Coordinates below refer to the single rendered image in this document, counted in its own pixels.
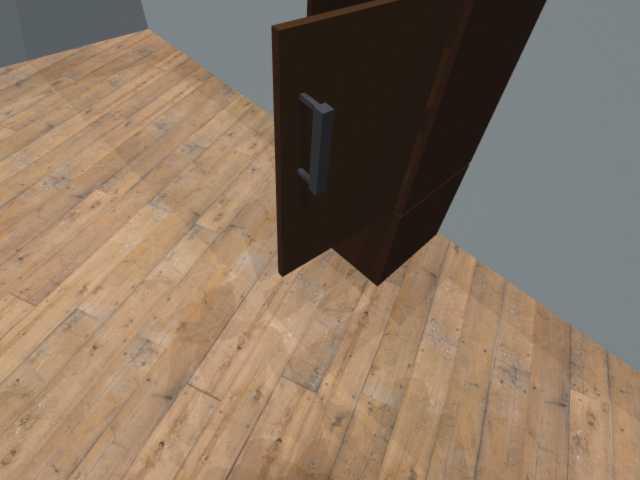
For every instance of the cupboard door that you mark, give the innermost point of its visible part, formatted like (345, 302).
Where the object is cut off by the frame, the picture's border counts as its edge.
(375, 64)

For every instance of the handle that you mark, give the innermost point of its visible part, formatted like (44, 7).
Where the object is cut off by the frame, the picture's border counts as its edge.
(323, 116)

